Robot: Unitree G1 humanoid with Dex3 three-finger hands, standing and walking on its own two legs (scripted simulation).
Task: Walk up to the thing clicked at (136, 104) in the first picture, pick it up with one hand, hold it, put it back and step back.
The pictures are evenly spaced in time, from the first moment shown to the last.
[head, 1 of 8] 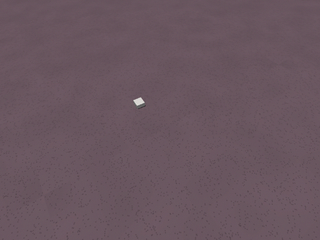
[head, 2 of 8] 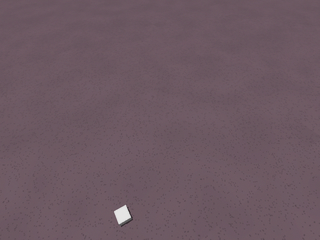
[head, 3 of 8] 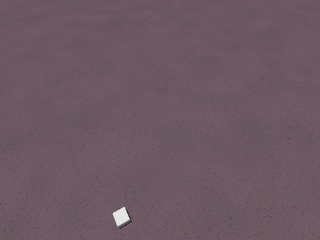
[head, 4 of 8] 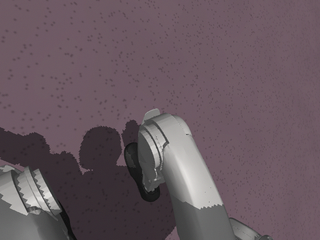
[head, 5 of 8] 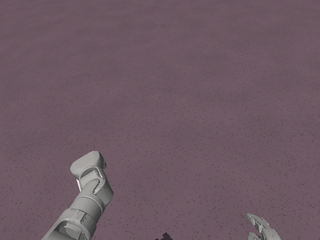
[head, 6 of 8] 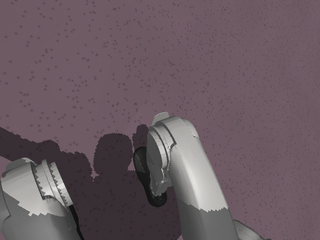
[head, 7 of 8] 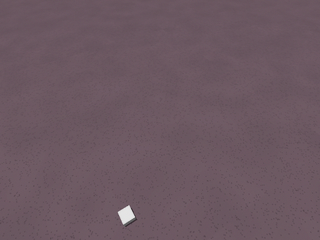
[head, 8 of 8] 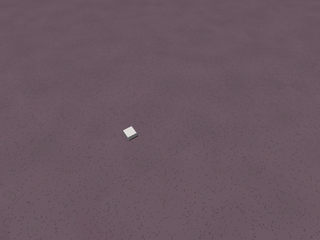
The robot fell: no
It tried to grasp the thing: yes
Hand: left
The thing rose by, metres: 0.69
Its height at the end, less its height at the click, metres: +0.00
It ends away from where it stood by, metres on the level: 0.02
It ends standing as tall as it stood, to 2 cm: yes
